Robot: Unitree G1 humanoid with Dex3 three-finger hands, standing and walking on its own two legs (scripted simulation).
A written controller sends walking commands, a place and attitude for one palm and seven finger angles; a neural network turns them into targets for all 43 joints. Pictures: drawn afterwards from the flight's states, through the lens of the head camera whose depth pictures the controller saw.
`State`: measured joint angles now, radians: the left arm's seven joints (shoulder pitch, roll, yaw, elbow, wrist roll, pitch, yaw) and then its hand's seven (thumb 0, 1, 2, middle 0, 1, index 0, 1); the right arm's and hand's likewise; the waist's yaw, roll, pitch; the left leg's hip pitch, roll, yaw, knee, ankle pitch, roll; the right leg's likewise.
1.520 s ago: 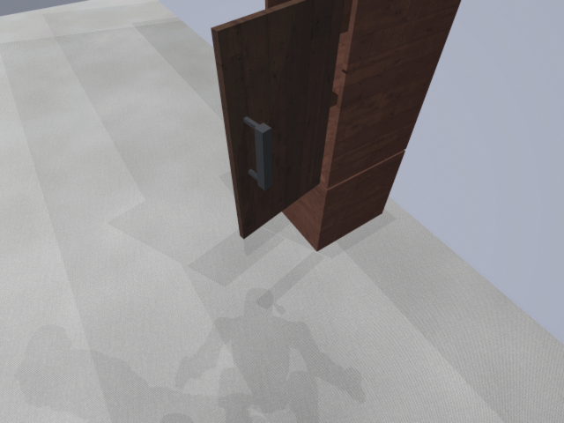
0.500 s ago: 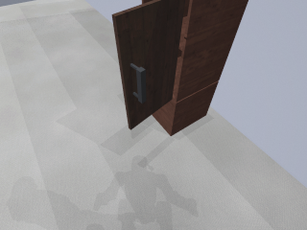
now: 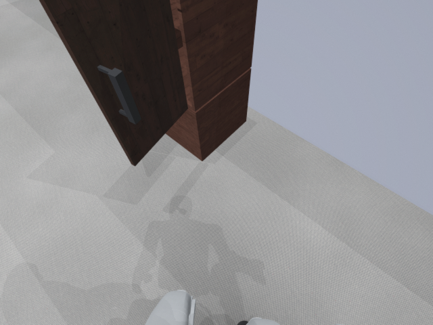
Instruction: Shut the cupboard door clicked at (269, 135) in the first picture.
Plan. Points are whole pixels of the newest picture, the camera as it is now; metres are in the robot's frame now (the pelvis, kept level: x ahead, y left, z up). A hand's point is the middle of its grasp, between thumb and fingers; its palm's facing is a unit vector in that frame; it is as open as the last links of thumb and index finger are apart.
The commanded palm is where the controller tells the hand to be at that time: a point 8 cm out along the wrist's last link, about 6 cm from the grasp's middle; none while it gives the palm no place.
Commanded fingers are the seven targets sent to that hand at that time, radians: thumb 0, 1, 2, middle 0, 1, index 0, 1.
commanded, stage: walk around to get in front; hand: left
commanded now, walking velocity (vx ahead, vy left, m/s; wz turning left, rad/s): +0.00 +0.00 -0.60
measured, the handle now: (119, 95) +0.63 +0.33 -0.02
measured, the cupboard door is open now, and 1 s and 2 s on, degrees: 100 100 100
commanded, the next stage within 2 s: none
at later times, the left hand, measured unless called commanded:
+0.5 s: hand (116, 314) +0.13 +0.23 -0.16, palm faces -0.21 -0.95 -0.24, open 7.4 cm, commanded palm none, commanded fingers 0.00 0.90 0.90 -0.20 -0.30 -0.20 -0.30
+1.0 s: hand (171, 301) +0.17 +0.13 -0.18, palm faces -0.56 -0.80 -0.19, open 7.4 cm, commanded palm none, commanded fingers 0.00 0.90 0.90 -0.20 -0.30 -0.20 -0.30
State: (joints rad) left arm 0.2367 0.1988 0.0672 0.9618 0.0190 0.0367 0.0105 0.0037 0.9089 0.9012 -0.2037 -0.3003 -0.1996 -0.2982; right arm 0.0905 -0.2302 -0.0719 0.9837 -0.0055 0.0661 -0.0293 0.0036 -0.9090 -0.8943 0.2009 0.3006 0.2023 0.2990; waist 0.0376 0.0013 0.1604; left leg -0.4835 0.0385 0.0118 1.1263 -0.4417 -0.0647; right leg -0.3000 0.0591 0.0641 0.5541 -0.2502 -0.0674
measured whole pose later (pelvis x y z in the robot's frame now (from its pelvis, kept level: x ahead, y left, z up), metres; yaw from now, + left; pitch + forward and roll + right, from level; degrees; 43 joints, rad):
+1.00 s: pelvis -0.02 +0.02 -0.01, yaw -37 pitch +1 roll -1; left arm 0.16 0.23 0.07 0.90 0.01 0.08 -0.01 0.01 0.91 0.90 -0.20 -0.30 -0.20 -0.30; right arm 0.18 -0.22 -0.05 0.89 -0.01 0.01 -0.03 0.00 -0.91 -0.89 0.20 0.30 0.20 0.30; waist -0.01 -0.04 0.08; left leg -0.33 0.05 0.04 0.59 -0.27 -0.02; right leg -0.40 0.08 0.12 0.71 -0.39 0.01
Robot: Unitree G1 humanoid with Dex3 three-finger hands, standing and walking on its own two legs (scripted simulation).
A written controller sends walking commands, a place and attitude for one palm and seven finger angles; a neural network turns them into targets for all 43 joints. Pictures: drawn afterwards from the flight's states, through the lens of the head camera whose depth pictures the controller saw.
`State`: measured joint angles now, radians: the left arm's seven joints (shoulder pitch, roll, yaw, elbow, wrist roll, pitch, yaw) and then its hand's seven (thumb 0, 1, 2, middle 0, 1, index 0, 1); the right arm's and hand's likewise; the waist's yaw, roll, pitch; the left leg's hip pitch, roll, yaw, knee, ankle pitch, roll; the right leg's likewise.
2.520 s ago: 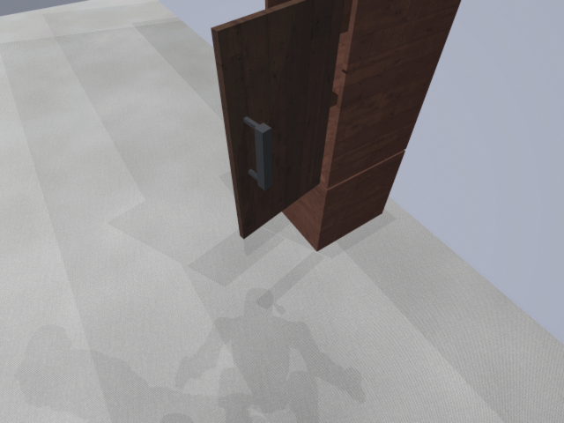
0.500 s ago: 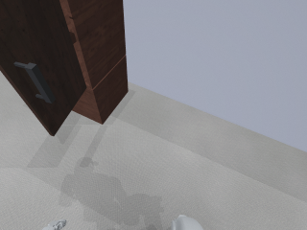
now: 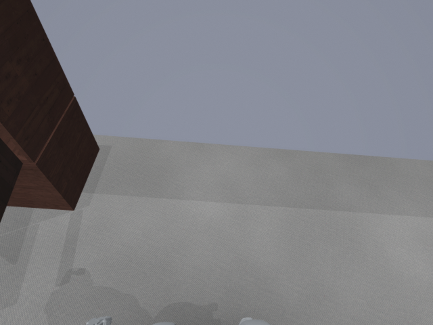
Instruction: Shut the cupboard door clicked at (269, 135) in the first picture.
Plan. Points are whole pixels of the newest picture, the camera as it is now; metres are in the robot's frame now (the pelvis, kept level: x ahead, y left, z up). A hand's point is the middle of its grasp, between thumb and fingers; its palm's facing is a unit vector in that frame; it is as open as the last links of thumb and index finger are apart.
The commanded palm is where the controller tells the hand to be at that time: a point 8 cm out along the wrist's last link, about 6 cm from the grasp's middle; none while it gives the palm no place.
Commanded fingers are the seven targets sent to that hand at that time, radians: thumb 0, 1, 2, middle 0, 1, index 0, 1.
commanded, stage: walk around to get in front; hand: left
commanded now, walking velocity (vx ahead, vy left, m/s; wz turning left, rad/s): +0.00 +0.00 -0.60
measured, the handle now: out of the picture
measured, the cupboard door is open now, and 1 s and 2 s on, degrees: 100 100 100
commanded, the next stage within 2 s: none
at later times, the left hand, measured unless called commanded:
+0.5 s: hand out of the picture +0.13 +0.12 -0.15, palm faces -0.28 -0.92 -0.26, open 7.4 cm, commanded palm none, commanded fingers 0.00 0.90 0.90 -0.20 -0.30 -0.20 -0.30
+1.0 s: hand (195, 290) +0.21 +0.05 -0.15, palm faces -0.56 -0.78 -0.27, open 7.4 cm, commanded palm none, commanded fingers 0.00 0.90 0.90 -0.20 -0.30 -0.20 -0.30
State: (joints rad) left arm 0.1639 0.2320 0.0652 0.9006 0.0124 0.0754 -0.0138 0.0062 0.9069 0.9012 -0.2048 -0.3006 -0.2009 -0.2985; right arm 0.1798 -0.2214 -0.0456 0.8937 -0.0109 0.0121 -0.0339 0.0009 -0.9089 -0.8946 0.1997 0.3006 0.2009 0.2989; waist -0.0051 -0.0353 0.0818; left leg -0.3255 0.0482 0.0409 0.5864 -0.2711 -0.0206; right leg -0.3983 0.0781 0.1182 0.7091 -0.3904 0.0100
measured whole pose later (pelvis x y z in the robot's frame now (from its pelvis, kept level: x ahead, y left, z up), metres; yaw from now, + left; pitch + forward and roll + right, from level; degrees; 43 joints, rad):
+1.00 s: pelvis -0.01 -0.07 +0.00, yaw -36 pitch +1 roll +0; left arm 0.15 0.28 0.08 0.88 0.02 0.05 -0.05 0.01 0.91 0.90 -0.20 -0.30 -0.19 -0.30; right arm 0.24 -0.23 -0.04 0.89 -0.02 0.03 -0.02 0.00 -0.90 -0.89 0.20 0.30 0.21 0.30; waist 0.00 0.01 0.08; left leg -0.29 0.18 0.18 0.64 -0.33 -0.08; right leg -0.29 -0.03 -0.06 0.58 -0.29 0.01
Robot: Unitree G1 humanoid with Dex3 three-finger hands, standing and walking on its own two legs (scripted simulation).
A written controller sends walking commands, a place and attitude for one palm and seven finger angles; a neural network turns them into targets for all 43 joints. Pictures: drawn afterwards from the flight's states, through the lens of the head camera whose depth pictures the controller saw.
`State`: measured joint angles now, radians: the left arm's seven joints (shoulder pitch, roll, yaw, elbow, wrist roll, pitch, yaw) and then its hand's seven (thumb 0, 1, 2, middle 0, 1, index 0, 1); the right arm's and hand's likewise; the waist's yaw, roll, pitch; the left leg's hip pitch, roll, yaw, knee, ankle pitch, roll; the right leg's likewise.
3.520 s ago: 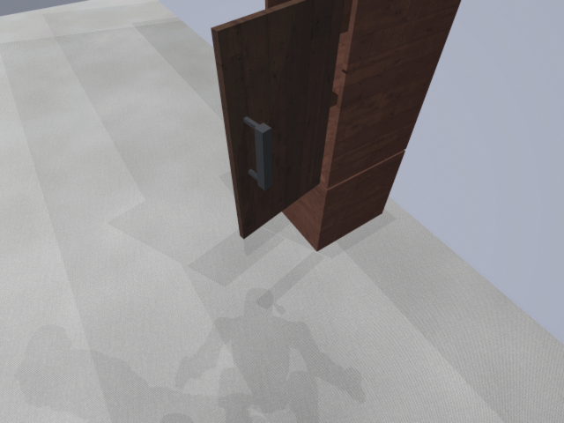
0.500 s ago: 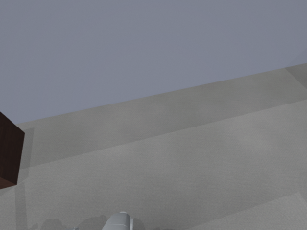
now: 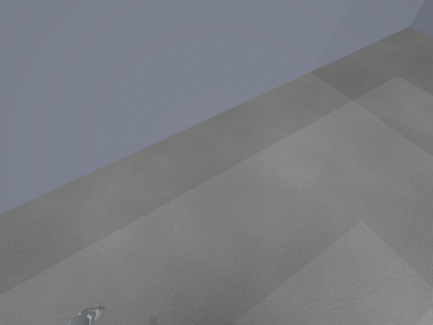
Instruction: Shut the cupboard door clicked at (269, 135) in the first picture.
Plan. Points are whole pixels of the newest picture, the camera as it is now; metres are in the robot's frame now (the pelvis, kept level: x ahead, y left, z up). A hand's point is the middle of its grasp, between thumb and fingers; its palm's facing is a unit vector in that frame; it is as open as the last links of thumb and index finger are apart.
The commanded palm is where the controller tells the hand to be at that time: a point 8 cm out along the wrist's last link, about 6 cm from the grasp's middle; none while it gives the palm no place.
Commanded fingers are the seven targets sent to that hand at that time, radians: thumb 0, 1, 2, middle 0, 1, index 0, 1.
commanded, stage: walk around to get in front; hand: left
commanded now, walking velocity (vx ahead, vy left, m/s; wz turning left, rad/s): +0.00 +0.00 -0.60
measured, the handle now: out of the picture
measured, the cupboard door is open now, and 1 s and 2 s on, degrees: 100 100 100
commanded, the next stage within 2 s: walk to a spot facing it in 1.30 s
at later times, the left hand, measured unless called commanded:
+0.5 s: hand (147, 295) +0.19 +0.17 -0.15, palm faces -0.26 -0.95 -0.17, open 7.4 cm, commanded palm none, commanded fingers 0.00 0.90 0.90 -0.20 -0.30 -0.20 -0.30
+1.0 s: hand (237, 227) +0.35 -0.03 -0.15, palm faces -0.49 -0.85 -0.20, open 7.2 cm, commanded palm none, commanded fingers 0.00 0.90 0.90 -0.20 -0.30 -0.20 -0.30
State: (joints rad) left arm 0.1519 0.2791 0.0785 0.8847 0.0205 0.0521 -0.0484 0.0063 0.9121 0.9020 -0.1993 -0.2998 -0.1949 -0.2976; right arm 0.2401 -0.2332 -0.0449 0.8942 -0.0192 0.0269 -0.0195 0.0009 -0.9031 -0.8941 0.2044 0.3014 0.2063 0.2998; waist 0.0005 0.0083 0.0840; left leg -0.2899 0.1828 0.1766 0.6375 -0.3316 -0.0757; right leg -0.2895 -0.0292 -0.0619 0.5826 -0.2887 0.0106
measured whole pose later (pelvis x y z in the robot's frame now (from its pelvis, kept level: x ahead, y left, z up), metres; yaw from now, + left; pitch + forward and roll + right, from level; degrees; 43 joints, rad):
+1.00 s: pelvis +0.20 -0.16 +0.02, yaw -31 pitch +1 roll +0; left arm 0.21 0.20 0.06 0.99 0.01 -0.05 -0.02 0.00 0.94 0.90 -0.20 -0.30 -0.20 -0.30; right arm 0.17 -0.19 -0.05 0.95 -0.02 -0.01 0.01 0.00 -0.91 -0.89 0.20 0.30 0.20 0.30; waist -0.01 -0.02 0.07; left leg -0.58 0.14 0.06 0.93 -0.23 -0.08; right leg -0.17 0.05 -0.06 0.38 -0.24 -0.08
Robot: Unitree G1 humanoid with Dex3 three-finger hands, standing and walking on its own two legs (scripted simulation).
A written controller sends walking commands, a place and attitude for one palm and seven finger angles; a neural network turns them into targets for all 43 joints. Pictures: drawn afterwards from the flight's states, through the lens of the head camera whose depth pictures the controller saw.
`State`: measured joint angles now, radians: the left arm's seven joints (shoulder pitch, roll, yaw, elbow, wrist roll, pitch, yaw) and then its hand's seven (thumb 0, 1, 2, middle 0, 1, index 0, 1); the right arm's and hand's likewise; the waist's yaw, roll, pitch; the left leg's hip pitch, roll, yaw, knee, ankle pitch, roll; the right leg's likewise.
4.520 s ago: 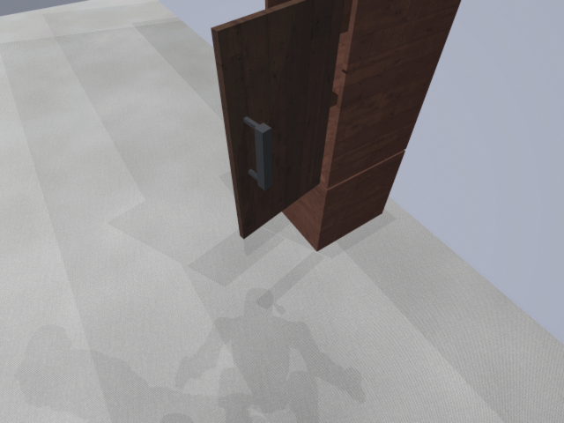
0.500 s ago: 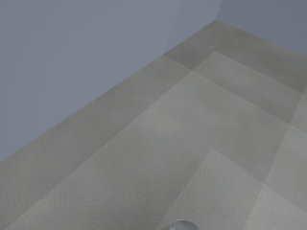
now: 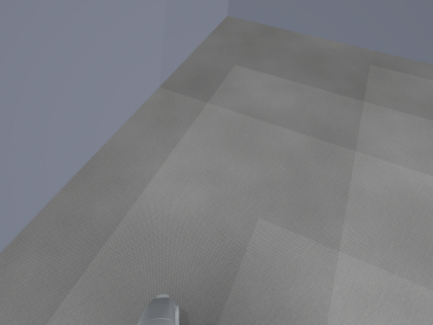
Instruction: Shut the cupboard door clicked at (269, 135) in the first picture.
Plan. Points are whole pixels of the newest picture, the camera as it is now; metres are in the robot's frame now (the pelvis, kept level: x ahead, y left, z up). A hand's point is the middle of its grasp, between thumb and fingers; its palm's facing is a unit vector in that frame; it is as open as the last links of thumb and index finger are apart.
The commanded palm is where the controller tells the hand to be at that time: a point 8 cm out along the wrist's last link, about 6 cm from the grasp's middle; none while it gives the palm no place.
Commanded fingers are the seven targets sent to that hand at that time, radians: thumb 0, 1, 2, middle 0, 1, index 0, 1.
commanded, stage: walk around to get in front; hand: left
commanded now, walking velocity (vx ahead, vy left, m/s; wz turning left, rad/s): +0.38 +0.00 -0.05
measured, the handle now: out of the picture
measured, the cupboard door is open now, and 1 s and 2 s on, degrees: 100 100 100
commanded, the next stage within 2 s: walk to a spot facing it in 0.30 s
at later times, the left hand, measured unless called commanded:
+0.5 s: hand (139, 249) +0.30 +0.20 -0.17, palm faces -0.06 -0.98 -0.16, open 7.4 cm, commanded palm none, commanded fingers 0.00 0.90 0.90 -0.20 -0.30 -0.20 -0.30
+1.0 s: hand (145, 228) +0.36 +0.21 -0.20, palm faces +0.24 -0.96 -0.17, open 7.3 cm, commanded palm none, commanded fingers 0.00 0.90 0.90 -0.20 -0.30 -0.20 -0.30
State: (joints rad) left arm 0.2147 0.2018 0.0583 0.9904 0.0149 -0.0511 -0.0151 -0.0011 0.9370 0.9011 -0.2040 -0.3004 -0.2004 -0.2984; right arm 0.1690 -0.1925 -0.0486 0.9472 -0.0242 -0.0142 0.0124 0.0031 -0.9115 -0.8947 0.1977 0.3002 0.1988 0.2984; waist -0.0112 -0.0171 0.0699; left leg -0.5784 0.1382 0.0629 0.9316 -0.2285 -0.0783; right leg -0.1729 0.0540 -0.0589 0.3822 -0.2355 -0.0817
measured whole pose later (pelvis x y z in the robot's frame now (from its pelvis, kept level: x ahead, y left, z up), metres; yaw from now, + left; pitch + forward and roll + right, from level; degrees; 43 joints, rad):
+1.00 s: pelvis +0.31 +0.00 -0.03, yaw +13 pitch +1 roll -2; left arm 0.14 0.24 0.08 0.95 0.02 0.05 0.01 0.00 0.92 0.90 -0.20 -0.30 -0.20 -0.30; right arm 0.19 -0.20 -0.07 0.92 -0.03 0.01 0.00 0.00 -0.91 -0.89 0.20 0.30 0.20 0.30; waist -0.03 -0.07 0.04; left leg -0.43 0.06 0.10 0.71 -0.30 0.04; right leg -0.46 -0.11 -0.14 1.00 -0.50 0.06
